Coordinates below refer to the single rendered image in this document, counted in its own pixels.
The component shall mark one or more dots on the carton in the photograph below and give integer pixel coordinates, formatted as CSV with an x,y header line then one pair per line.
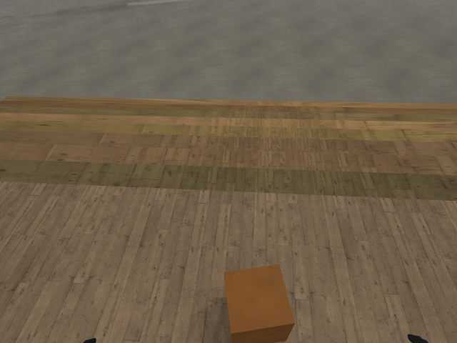
x,y
258,307

